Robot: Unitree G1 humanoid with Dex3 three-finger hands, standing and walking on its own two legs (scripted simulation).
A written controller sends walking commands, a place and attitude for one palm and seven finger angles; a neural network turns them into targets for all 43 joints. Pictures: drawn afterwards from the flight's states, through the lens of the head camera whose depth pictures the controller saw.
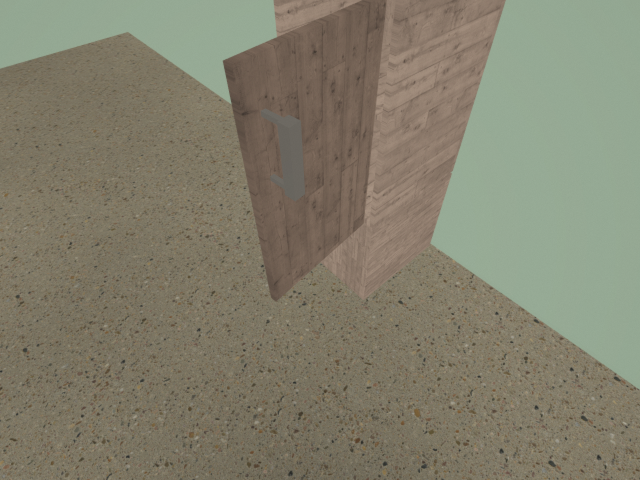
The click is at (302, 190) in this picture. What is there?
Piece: cupboard door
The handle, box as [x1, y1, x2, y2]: [261, 108, 304, 200]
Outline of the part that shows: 265,108 261,110 261,116 272,121 278,127 283,172 282,179 274,174 270,176 270,178 273,182 285,190 285,194 287,196 296,200 304,194 300,121 289,115 283,118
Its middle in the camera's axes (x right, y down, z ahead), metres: -0.07 -0.14 +0.64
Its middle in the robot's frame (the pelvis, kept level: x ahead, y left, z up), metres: +0.58 +0.10 +0.08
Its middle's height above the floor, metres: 0.86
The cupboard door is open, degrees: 96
